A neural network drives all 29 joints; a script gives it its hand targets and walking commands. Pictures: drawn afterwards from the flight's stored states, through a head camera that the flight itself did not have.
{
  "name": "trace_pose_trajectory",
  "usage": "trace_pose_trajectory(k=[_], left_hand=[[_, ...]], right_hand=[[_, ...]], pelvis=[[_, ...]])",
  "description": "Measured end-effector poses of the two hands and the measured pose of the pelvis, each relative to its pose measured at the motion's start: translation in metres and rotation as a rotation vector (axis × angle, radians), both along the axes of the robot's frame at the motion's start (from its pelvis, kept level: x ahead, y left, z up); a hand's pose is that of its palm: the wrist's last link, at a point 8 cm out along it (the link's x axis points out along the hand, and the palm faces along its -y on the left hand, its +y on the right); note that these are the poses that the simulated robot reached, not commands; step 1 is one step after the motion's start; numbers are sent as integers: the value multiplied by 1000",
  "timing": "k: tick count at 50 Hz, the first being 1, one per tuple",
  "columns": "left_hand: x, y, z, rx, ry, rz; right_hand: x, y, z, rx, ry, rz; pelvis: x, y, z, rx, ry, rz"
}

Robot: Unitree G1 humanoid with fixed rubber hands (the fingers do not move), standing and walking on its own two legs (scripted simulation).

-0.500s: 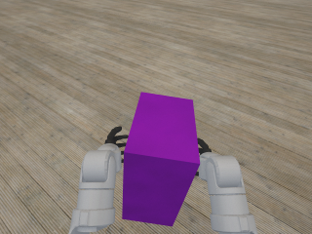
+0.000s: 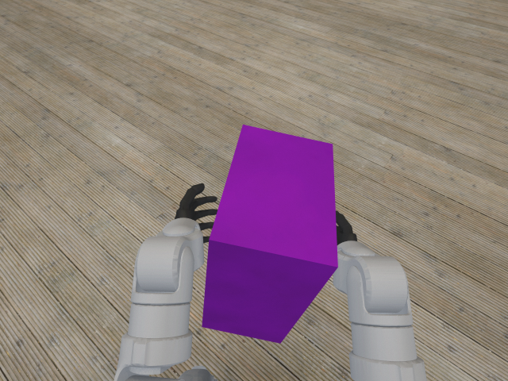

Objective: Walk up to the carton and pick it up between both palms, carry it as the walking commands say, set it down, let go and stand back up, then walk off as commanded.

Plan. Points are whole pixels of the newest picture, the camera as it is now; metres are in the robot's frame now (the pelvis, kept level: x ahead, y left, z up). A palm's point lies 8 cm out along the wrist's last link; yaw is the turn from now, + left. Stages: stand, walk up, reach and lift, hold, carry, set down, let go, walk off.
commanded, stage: carry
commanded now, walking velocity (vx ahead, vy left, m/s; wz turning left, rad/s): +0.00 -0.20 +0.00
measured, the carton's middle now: (262, 241) +0.33 +0.01 +0.02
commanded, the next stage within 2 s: none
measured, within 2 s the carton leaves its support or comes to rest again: neither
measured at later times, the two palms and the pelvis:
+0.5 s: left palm (204, 257) +0.26 +0.09 +0.09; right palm (375, 274) +0.26 -0.15 +0.07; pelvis -0.04 -0.05 +0.00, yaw +3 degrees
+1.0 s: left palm (304, 303) +0.20 -0.04 +0.10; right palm (497, 344) +0.17 -0.27 +0.07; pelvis -0.10 -0.15 +0.00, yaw +2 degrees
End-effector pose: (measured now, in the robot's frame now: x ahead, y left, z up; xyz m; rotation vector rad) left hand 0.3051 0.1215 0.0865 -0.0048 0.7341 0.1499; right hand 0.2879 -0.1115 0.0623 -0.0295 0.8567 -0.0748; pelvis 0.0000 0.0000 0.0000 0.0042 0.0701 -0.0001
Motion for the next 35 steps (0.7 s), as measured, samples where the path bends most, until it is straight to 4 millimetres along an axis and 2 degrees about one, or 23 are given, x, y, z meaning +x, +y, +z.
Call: trace_pose_trajectory(k=[6, 17, 24, 29, 35], left_hand=[[-4, -10, -1, -28, -12, -13], [-32, -32, 3, 23, 22, 3], [-40, -33, 4, -32, -18, 37], [-58, -35, -3, -36, 12, 57], [-71, -57, 6, -29, 8, 66]], right_hand=[[-7, -10, 6, -26, -11, -16], [-30, -31, 1, 2, 24, 26], [-32, -34, 11, -19, -11, 24], [-43, -36, 8, -39, 19, 60], [-58, -58, 10, -27, 15, 73]], pelvis=[[-5, -7, -2, 16, -16, 5], [-21, -36, 1, -5, -21, 26], [-37, -46, -1, -29, 5, 49], [-46, -55, 5, -24, -5, 40], [-60, -79, 11, -42, 1, 19]])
